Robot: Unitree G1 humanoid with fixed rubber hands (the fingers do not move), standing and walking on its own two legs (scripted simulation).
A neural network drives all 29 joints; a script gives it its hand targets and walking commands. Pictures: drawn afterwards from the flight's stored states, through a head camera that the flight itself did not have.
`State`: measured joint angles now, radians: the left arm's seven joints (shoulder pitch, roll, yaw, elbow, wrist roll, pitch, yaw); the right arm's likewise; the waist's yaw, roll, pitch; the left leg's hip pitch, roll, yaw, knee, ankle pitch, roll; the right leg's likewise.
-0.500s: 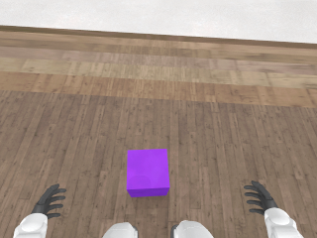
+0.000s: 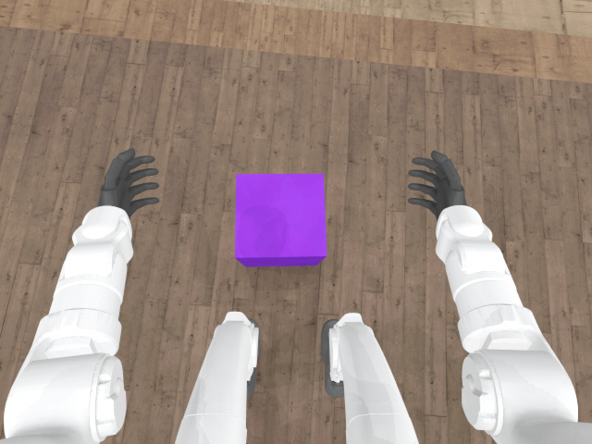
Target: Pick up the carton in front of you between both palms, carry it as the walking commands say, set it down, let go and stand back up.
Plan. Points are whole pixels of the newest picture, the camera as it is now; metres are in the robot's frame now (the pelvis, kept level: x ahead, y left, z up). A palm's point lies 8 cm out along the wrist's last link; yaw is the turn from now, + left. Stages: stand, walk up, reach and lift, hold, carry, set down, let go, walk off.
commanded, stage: reach and lift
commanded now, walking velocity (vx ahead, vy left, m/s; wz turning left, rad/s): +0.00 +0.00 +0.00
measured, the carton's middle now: (280, 224) +0.46 +0.03 -0.55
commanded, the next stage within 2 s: none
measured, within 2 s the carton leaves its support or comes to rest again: leaves its support in 1.96 s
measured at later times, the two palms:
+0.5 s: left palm (171, 180) +0.47 +0.22 -0.21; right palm (388, 178) +0.48 -0.16 -0.22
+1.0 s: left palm (200, 215) +0.45 +0.22 -0.43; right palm (360, 213) +0.47 -0.16 -0.43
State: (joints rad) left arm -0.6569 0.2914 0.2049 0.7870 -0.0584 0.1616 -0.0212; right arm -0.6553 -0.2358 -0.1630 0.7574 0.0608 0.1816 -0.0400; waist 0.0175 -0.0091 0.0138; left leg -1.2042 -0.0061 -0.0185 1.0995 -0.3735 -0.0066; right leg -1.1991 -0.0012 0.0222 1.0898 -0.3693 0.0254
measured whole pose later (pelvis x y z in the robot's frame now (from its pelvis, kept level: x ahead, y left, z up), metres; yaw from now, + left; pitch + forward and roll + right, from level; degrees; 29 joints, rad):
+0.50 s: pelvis -0.01 +0.00 -0.08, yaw +0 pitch +50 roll -1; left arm -1.03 0.23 0.36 0.96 0.04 0.03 0.00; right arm -1.03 -0.17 -0.33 0.93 -0.06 0.05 -0.07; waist 0.03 -0.01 -0.13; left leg -1.80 -0.02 -0.03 1.34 -0.41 -0.01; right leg -1.79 0.01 0.03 1.33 -0.41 0.03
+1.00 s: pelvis -0.05 -0.01 -0.27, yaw +0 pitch +43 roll -1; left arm -1.25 0.36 0.15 1.05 -0.18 0.04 0.07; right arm -1.26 -0.29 -0.14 1.01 0.16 0.07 -0.13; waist 0.03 -0.02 0.17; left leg -2.27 -0.04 -0.05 2.04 -0.52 -0.05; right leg -2.26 0.05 0.04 2.03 -0.52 0.05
